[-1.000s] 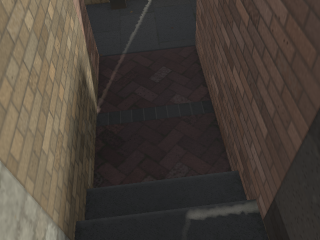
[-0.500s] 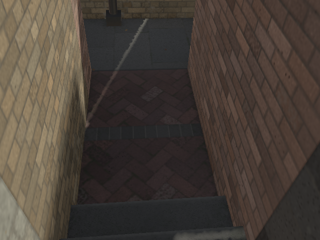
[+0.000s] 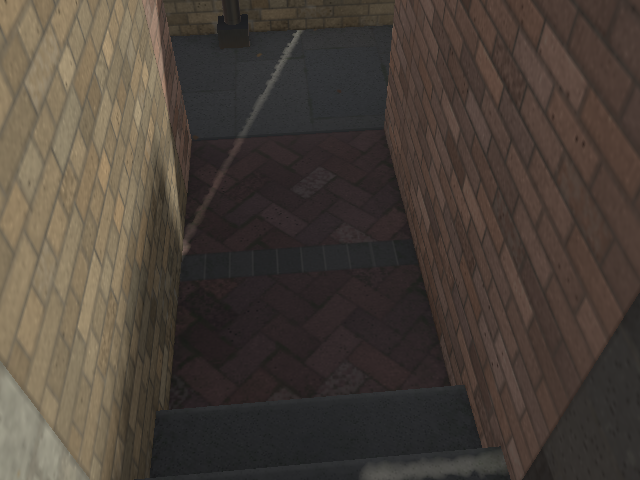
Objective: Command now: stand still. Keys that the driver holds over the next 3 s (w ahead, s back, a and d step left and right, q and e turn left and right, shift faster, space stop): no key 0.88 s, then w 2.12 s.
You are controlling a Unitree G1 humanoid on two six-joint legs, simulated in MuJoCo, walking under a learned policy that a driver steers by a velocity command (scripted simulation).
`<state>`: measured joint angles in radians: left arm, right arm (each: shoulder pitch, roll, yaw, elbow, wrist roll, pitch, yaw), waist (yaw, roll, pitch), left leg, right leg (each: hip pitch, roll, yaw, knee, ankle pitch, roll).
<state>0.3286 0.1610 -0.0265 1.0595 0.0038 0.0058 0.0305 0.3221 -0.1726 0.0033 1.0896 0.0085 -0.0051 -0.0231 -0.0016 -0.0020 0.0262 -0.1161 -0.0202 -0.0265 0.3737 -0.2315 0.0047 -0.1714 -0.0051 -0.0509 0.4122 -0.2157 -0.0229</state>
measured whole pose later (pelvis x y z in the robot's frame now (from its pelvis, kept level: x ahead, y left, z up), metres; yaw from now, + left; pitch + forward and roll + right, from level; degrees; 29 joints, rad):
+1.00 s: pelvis +0.01 -0.01 +0.00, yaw +0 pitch +0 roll +1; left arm 0.34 0.18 0.01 1.05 0.00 0.00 0.02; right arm 0.33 -0.18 0.00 1.13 -0.01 -0.01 -0.01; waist -0.02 0.00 -0.01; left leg -0.16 -0.01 -0.03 0.45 -0.35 0.04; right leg -0.20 0.01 -0.04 0.46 -0.30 -0.05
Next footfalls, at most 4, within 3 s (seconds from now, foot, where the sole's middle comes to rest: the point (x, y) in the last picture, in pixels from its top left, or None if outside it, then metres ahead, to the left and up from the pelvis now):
1.22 left None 0.06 0.12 -0.78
1.64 right None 0.29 0.04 -0.95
2.06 left None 0.57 0.21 -1.11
2.60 right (313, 428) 0.88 0.06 -1.28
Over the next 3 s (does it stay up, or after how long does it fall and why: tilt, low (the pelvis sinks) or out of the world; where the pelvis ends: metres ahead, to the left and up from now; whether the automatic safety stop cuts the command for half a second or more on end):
stays up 0.99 0.16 -0.57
